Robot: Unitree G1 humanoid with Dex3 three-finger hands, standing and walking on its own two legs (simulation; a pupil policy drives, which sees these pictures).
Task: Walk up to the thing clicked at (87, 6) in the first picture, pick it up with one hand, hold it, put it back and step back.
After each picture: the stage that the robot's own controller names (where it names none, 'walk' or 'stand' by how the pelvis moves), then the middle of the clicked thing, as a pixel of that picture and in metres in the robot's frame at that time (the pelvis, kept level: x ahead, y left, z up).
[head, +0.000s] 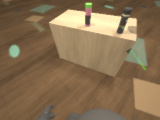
stand; (88, 15) +1.10 +0.10 +0.10
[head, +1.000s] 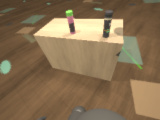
walk; (71, 23) +0.95 +0.32 +0.11
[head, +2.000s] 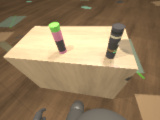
walk; (59, 40) +0.55 +0.31 +0.13
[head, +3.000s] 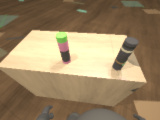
stand; (64, 49) +0.46 +0.24 +0.10
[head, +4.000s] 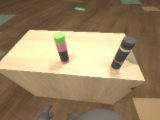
stand; (62, 49) +0.46 +0.24 +0.10
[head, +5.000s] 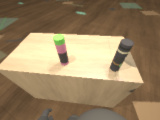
stand; (62, 51) +0.46 +0.25 +0.10
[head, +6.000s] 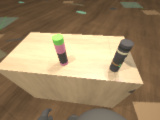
stand; (61, 51) +0.46 +0.25 +0.10
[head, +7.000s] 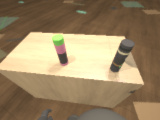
rise first; (61, 52) +0.45 +0.25 +0.10
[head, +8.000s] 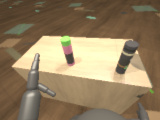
rise first; (68, 52) +0.47 +0.24 +0.10
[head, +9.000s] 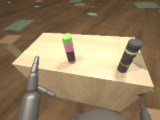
go down; (69, 50) +0.47 +0.24 +0.10
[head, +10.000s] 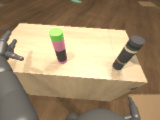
go down; (59, 48) +0.44 +0.22 +0.11
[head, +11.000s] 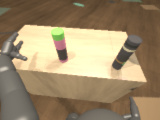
approach; (61, 47) +0.46 +0.22 +0.12
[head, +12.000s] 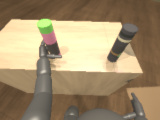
close; (51, 42) +0.47 +0.25 +0.14
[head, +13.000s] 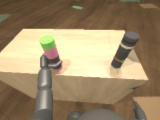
lift; (53, 56) +0.38 +0.25 +0.14
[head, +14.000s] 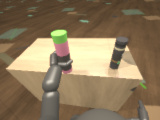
lift; (63, 54) +0.33 +0.18 +0.23
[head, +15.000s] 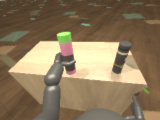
hold; (67, 55) +0.35 +0.17 +0.22
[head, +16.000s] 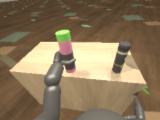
hold; (67, 53) +0.34 +0.17 +0.24
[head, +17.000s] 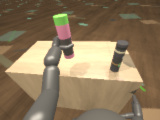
crouch; (65, 39) +0.41 +0.18 +0.29
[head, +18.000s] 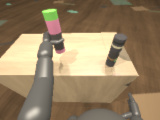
lower; (55, 34) +0.49 +0.21 +0.24
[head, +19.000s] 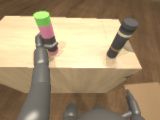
lower; (48, 36) +0.50 +0.25 +0.16
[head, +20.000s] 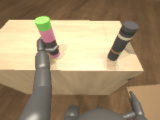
lower; (49, 40) +0.48 +0.25 +0.15
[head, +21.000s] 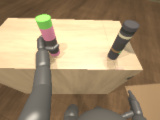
lower; (50, 39) +0.49 +0.25 +0.15
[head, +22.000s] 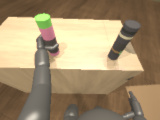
lower; (49, 38) +0.49 +0.25 +0.16
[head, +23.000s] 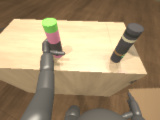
open; (54, 41) +0.47 +0.23 +0.15
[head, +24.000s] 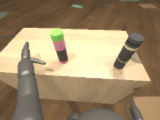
sink last; (60, 48) +0.45 +0.22 +0.13
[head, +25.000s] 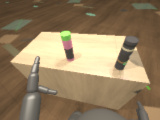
stand; (68, 48) +0.50 +0.25 +0.11
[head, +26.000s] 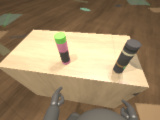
stand; (63, 50) +0.45 +0.24 +0.10
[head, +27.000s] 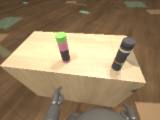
stand; (64, 49) +0.47 +0.25 +0.10
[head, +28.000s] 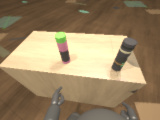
stand; (63, 49) +0.47 +0.25 +0.10
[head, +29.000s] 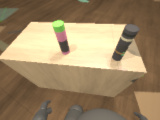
walk; (62, 40) +0.52 +0.25 +0.12
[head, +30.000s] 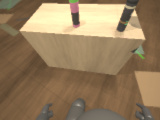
walk; (75, 12) +0.80 +0.21 +0.13
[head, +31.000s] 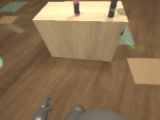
walk; (76, 4) +1.12 +0.25 +0.13
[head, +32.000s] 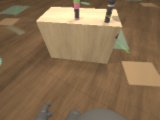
stand; (76, 9) +1.20 +0.27 +0.11
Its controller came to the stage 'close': yes
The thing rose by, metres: 0.21
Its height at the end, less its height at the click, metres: +0.00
